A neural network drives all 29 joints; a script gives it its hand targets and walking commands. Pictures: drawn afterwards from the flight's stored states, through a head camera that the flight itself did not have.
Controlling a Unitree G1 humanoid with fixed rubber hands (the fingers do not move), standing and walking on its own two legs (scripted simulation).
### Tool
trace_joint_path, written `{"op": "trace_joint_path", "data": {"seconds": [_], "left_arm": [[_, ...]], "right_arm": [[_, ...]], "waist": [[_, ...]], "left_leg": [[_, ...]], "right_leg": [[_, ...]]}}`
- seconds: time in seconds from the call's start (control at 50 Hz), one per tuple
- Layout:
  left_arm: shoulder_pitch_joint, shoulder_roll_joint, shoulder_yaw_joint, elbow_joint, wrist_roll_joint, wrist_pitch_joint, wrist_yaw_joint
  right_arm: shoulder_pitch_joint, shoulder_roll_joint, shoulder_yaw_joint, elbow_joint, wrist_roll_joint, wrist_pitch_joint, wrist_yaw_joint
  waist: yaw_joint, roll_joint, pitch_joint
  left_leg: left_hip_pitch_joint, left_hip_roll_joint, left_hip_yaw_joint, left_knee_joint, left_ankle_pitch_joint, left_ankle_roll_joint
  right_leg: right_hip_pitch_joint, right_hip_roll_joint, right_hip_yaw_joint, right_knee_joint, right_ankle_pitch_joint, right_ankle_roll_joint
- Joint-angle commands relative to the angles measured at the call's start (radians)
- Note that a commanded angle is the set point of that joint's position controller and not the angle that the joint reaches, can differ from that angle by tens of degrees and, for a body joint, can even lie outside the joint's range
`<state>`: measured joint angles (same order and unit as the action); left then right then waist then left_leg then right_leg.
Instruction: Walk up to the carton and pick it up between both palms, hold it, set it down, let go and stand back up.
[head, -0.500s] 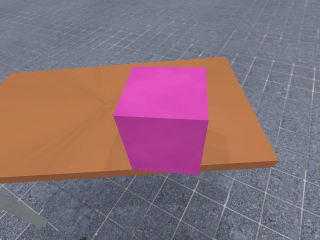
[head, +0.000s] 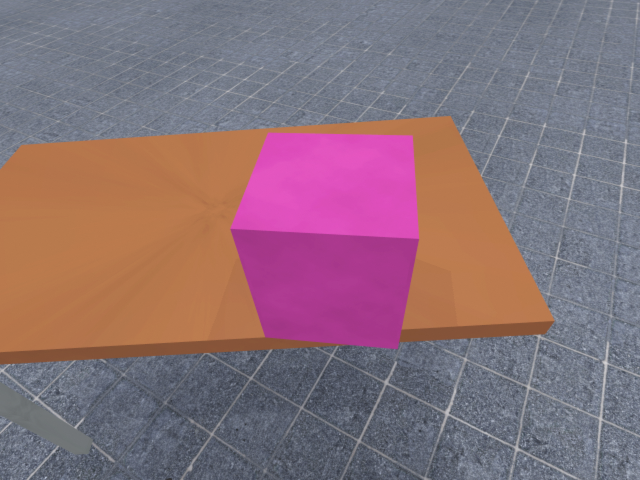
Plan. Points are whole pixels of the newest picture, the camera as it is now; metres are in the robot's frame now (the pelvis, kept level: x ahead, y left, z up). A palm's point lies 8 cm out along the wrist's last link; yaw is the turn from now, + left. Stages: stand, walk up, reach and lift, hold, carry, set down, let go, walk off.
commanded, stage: stand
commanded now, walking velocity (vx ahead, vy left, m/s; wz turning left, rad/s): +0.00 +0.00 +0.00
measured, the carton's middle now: (334, 243) +0.45 -0.03 +0.04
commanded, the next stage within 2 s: none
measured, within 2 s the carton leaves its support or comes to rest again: neither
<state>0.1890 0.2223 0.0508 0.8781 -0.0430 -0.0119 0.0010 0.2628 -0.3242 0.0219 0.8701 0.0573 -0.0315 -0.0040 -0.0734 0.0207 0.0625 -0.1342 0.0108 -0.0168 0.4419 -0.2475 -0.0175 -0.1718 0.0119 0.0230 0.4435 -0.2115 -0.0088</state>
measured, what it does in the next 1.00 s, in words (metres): stands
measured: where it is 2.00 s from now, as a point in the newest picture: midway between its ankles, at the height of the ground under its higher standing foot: outside the picture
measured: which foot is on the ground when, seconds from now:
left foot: down 0.00-1.00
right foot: down 0.00-1.00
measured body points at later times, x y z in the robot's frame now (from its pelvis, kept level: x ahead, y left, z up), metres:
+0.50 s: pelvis +0.00 +0.00 +0.00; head +0.00 -0.01 +0.45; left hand +0.11 +0.25 -0.12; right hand +0.05 -0.28 -0.13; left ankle +0.00 +0.13 -0.74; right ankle +0.02 -0.12 -0.74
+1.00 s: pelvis +0.00 +0.01 +0.00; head +0.00 +0.00 +0.45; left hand +0.12 +0.26 -0.13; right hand +0.05 -0.28 -0.13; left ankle +0.00 +0.13 -0.74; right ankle +0.02 -0.12 -0.74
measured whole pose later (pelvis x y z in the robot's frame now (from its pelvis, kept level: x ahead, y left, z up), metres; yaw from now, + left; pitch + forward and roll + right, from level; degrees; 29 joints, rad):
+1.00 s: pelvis +0.00 +0.01 +0.00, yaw +0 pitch -3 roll +0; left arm 0.18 0.23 0.05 0.92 -0.04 -0.01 0.00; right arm 0.26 -0.32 0.02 0.90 0.06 -0.03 0.00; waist -0.07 0.01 0.06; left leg -0.13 0.01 -0.02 0.44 -0.25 -0.01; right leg -0.16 0.01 0.02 0.41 -0.20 -0.01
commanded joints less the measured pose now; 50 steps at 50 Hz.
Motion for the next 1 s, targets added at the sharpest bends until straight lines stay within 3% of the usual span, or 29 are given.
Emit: {"op": "trace_joint_path", "data": {"seconds": [0.0, 0.04, 0.08, 0.1, 0.12, 0.16, 0.18, 0.22, 0.24, 0.3, 0.32, 0.34, 0.38, 0.4, 0.46, 0.48, 0.52, 0.56, 0.62, 0.66, 0.7, 0.72, 0.76, 0.78, 0.82, 0.84, 0.9, 0.96, 0.98], "left_arm": [[-0.072, 0.293, 0.042, -0.048, 0.059, -0.033, 0.007], [-0.077, 0.272, 0.033, -0.027, 0.065, -0.030, 0.003], [-0.084, 0.284, 0.047, -0.033, 0.060, -0.032, -0.002], [-0.070, 0.273, 0.044, -0.032, 0.061, -0.031, 0.000], [-0.070, 0.277, 0.039, -0.021, 0.064, -0.026, 0.004], [-0.048, 0.260, 0.038, -0.030, 0.059, -0.033, -0.004], [-0.087, 0.295, 0.043, -0.015, 0.062, -0.031, -0.001], [-0.096, 0.290, 0.045, -0.023, 0.064, -0.031, -0.003], [-0.058, 0.290, 0.049, -0.017, 0.059, -0.034, 0.001], [-0.067, 0.271, 0.043, -0.010, 0.063, -0.036, 0.001], [-0.070, 0.271, 0.042, -0.007, 0.057, -0.033, -0.005], [-0.078, 0.280, 0.043, -0.011, 0.063, -0.029, -0.005], [-0.092, 0.299, 0.047, -0.013, 0.067, -0.040, -0.001], [-0.112, 0.293, 0.043, -0.016, 0.060, -0.036, 0.000], [-0.086, 0.263, 0.034, -0.017, 0.052, -0.042, -0.002], [-0.115, 0.273, 0.035, -0.015, 0.063, -0.037, 0.001], [-0.105, 0.313, 0.051, -0.016, 0.067, -0.036, 0.005], [-0.091, 0.288, 0.042, -0.011, 0.065, -0.035, 0.006], [-0.092, 0.285, 0.037, -0.011, 0.065, -0.034, 0.002], [-0.096, 0.307, 0.044, 0.001, 0.070, -0.029, -0.002], [-0.094, 0.282, 0.044, 0.002, 0.073, -0.033, 0.001], [-0.104, 0.295, 0.046, -0.011, 0.072, -0.031, 0.001], [-0.067, 0.269, 0.032, -0.001, 0.063, -0.032, 0.002], [-0.073, 0.301, 0.042, 0.003, 0.061, -0.033, 0.005], [-0.083, 0.294, 0.040, -0.004, 0.060, -0.034, 0.002], [-0.071, 0.291, 0.041, 0.000, 0.063, -0.038, 0.002], [-0.104, 0.307, 0.050, 0.009, 0.062, -0.031, 0.002], [-0.117, 0.284, 0.043, -0.001, 0.058, -0.030, 0.004], [-0.098, 0.299, 0.038, 0.000, 0.064, -0.028, 0.003]], "right_arm": [[-0.039, -0.224, -0.059, 0.024, -0.090, -0.017, -0.007], [-0.054, -0.222, -0.061, 0.013, -0.087, -0.022, -0.001], [-0.055, -0.226, -0.058, 0.032, -0.102, -0.024, 0.003], [-0.070, -0.209, -0.061, 0.015, -0.101, -0.024, -0.005], [-0.060, -0.206, -0.049, 0.018, -0.096, -0.028, -0.002], [-0.078, -0.230, -0.059, 0.033, -0.093, -0.027, -0.006], [-0.049, -0.190, -0.046, 0.029, -0.088, -0.025, -0.008], [-0.027, -0.196, -0.058, 0.021, -0.090, -0.031, -0.002], [-0.028, -0.197, -0.050, 0.029, -0.091, -0.028, 0.002], [-0.064, -0.197, -0.051, 0.023, -0.085, -0.028, -0.002], [-0.089, -0.208, -0.059, 0.026, -0.080, -0.030, -0.001], [-0.076, -0.231, -0.059, 0.032, -0.086, -0.027, -0.002], [-0.042, -0.215, -0.054, 0.046, -0.097, -0.023, -0.007], [-0.043, -0.228, -0.054, 0.040, -0.093, -0.021, 0.001], [-0.058, -0.214, -0.058, 0.029, -0.082, -0.029, 0.003], [-0.053, -0.212, -0.058, 0.037, -0.096, -0.031, 0.003], [-0.077, -0.210, -0.065, 0.038, -0.098, -0.020, 0.000], [-0.084, -0.190, -0.059, 0.033, -0.091, -0.023, -0.005], [-0.039, -0.201, -0.058, 0.053, -0.089, -0.013, -0.006], [-0.059, -0.218, -0.058, 0.047, -0.096, -0.017, -0.009], [-0.053, -0.170, -0.044, 0.034, -0.091, -0.024, -0.008], [-0.032, -0.201, -0.059, 0.046, -0.091, -0.020, -0.004], [-0.093, -0.236, -0.066, 0.035, -0.088, -0.013, -0.008], [-0.037, -0.196, -0.047, 0.056, -0.085, -0.008, -0.008], [-0.066, -0.232, -0.064, 0.043, -0.087, -0.033, -0.012], [-0.064, -0.225, -0.063, 0.048, -0.092, -0.029, -0.011], [-0.089, -0.222, -0.068, 0.041, -0.092, -0.027, -0.004], [-0.091, -0.226, -0.058, 0.044, -0.090, -0.028, -0.005], [-0.048, -0.192, -0.056, 0.037, -0.088, -0.028, -0.007]], "waist": [[0.071, -0.072, -0.031], [0.063, -0.051, -0.061], [0.083, -0.102, -0.042], [0.069, -0.031, -0.031], [0.078, -0.032, -0.023], [0.104, -0.097, -0.032], [0.065, -0.121, -0.010], [0.047, -0.032, -0.002], [0.077, -0.043, -0.017], [0.084, -0.041, -0.058], [0.089, -0.104, -0.060], [0.092, -0.064, -0.043], [0.074, -0.052, 0.002], [0.063, -0.102, -0.021], [0.080, -0.050, -0.037], [0.049, -0.046, -0.053], [0.070, -0.109, -0.048], [0.077, -0.040, -0.029], [0.059, -0.095, -0.027], [0.055, -0.048, 0.004], [0.067, -0.090, 0.012], [0.056, -0.071, 0.026], [0.086, -0.077, 0.007], [0.071, -0.121, 0.016], [0.058, -0.013, -0.008], [0.081, -0.059, -0.050], [0.072, -0.091, -0.005], [0.069, -0.019, -0.022], [0.060, -0.065, -0.050]], "left_leg": [[-0.029, 0.108, -0.089, -0.116, 0.148, 0.053], [-0.032, 0.123, -0.091, -0.125, 0.125, 0.047], [-0.065, 0.108, -0.085, -0.129, 0.084, 0.046], [-0.053, 0.104, -0.099, -0.134, 0.076, 0.047], [-0.096, 0.118, -0.095, -0.133, 0.074, 0.050], [-0.083, 0.110, -0.109, -0.137, 0.071, 0.057], [-0.068, 0.112, -0.087, -0.138, 0.073, 0.047], [-0.073, 0.102, -0.086, -0.129, 0.090, 0.053], [-0.070, 0.107, -0.087, -0.126, 0.097, 0.047], [-0.075, 0.114, -0.106, -0.126, 0.052, 0.053], [-0.059, 0.116, -0.106, -0.136, 0.067, 0.051], [-0.089, 0.099, -0.100, -0.139, 0.027, 0.053], [-0.064, 0.101, -0.088, -0.133, 0.044, 0.055], [-0.052, 0.112, -0.086, -0.131, 0.076, 0.048], [-0.039, 0.108, -0.079, -0.111, 0.107, 0.047], [-0.033, 0.106, -0.088, -0.139, 0.094, 0.046], [-0.007, 0.105, -0.079, -0.125, 0.117, 0.043], [-0.046, 0.101, -0.073, -0.127, 0.122, 0.045], [-0.035, 0.109, -0.087, -0.136, 0.100, 0.051], [-0.088, 0.108, -0.082, -0.140, 0.049, 0.050], [-0.076, 0.100, -0.084, -0.121, 0.030, 0.048], [-0.106, 0.100, -0.097, -0.142, 0.016, 0.052], [-0.083, 0.114, -0.088, -0.128, 0.046, 0.055], [-0.099, 0.113, -0.097, -0.162, 0.070, 0.052], [-0.105, 0.112, -0.101, -0.143, 0.057, 0.050], [-0.048, 0.110, -0.083, -0.139, 0.133, 0.043], [-0.080, 0.112, -0.077, -0.129, 0.112, 0.047], [-0.055, 0.106, -0.077, -0.128, 0.136, 0.054], [-0.048, 0.122, -0.102, -0.135, 0.148, 0.057]], "right_leg": [[-0.001, -0.108, 0.085, -0.109, 0.117, -0.040], [0.030, -0.110, 0.073, -0.105, 0.135, -0.042], [0.033, -0.104, 0.088, -0.112, 0.064, -0.037], [0.023, -0.114, 0.094, -0.118, 0.095, -0.033], [0.057, -0.115, 0.097, -0.097, 0.118, -0.039], [0.045, -0.108, 0.078, -0.107, 0.109, -0.032], [0.004, -0.124, 0.093, -0.119, 0.106, -0.031], [0.010, -0.116, 0.103, -0.125, 0.093, -0.035], [0.014, -0.108, 0.097, -0.113, 0.069, -0.030], [0.052, -0.115, 0.100, -0.104, 0.054, -0.035], [0.033, -0.105, 0.081, -0.104, 0.074, -0.029], [0.040, -0.111, 0.102, -0.113, 0.049, -0.035], [-0.002, -0.110, 0.117, -0.129, 0.027, -0.031], [0.001, -0.120, 0.102, -0.124, 0.072, -0.037], [0.005, -0.114, 0.103, -0.123, 0.119, -0.028], [0.029, -0.121, 0.108, -0.113, 0.162, -0.040], [0.006, -0.110, 0.092, -0.122, 0.104, -0.022], [0.030, -0.117, 0.087, -0.111, 0.118, -0.030], [0.005, -0.116, 0.104, -0.137, 0.058, -0.035], [0.043, -0.103, 0.102, -0.141, 0.080, -0.030], [-0.009, -0.104, 0.104, -0.161, -0.041, -0.022], [-0.003, -0.099, 0.098, -0.149, -0.020, -0.019], [0.010, -0.114, 0.100, -0.155, 0.042, -0.030], [0.027, -0.103, 0.089, -0.130, 0.036, -0.029], [0.056, -0.129, 0.108, -0.119, 0.131, -0.029], [0.057, -0.115, 0.080, -0.108, 0.145, -0.026], [0.038, -0.124, 0.089, -0.110, 0.142, -0.026], [0.043, -0.127, 0.102, -0.128, 0.161, -0.027], [0.051, -0.113, 0.071, -0.098, 0.160, -0.029]]}}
